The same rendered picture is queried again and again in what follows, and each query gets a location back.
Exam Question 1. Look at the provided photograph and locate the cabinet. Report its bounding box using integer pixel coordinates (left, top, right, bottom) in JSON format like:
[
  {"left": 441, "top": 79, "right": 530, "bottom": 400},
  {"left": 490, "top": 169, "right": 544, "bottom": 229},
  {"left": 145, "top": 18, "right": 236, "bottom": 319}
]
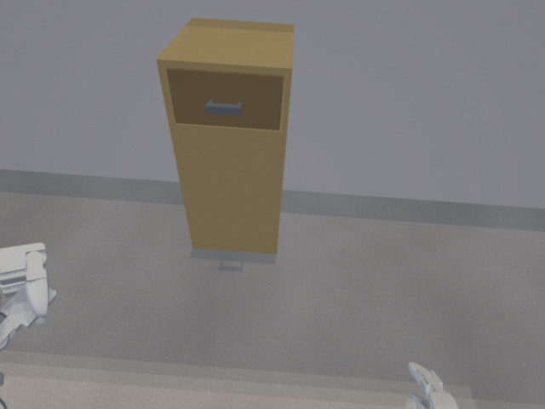
[{"left": 156, "top": 18, "right": 294, "bottom": 254}]

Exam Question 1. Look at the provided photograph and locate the handle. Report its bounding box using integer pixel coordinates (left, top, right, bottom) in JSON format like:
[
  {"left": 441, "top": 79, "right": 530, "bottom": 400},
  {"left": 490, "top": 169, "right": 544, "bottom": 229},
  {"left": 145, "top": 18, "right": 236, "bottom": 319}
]
[{"left": 205, "top": 99, "right": 242, "bottom": 116}]

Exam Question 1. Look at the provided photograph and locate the drawer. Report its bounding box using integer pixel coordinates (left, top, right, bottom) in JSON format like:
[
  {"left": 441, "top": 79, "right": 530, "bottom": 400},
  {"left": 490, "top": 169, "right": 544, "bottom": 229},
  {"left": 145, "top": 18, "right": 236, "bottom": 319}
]
[{"left": 166, "top": 67, "right": 284, "bottom": 130}]

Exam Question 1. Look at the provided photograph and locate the robot right hand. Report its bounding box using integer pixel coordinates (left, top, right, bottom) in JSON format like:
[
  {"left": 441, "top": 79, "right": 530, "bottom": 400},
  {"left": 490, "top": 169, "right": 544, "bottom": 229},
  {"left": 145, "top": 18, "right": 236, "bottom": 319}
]
[{"left": 404, "top": 362, "right": 458, "bottom": 409}]

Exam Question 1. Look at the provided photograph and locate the robot left hand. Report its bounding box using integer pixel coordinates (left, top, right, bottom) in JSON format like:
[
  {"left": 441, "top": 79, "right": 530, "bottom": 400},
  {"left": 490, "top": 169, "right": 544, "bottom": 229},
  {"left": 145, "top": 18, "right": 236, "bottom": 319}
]
[{"left": 0, "top": 243, "right": 56, "bottom": 352}]

